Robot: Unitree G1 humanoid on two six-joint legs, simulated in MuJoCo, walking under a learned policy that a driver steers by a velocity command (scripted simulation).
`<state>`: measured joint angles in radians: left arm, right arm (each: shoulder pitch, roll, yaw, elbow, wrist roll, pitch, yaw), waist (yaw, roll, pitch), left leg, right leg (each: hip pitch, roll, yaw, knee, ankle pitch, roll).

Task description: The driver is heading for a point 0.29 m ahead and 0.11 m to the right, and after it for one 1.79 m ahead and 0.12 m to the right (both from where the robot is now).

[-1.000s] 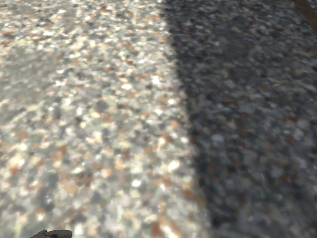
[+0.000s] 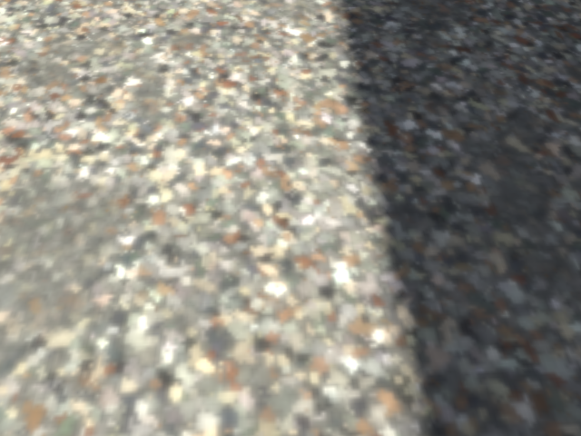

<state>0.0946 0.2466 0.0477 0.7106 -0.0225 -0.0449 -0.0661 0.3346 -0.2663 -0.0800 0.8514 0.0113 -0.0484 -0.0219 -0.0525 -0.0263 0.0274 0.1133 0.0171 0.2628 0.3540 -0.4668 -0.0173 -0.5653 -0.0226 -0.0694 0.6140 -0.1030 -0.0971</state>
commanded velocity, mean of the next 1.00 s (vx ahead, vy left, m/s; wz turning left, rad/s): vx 0.18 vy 0.00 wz -0.31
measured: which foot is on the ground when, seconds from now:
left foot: down 0.00-0.00, up 0.02-0.44, down 0.46-0.84, up 0.86-1.00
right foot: up 0.00-0.00, down 0.02-0.46, up 0.48-0.78, down 0.80-1.00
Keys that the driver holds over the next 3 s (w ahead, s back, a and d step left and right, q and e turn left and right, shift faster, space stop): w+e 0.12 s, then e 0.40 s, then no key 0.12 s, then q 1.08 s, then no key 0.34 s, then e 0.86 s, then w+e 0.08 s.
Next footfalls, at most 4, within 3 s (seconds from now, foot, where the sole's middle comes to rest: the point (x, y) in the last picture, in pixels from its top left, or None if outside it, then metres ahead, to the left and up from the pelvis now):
0.02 right None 0.18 -0.09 -0.75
0.46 left None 0.43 0.06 -0.75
0.80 right None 0.27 -0.15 -0.75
1.10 left None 0.37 0.08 -0.75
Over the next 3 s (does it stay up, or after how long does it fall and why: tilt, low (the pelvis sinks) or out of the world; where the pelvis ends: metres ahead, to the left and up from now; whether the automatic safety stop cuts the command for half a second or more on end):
stays up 0.30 -0.03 0.02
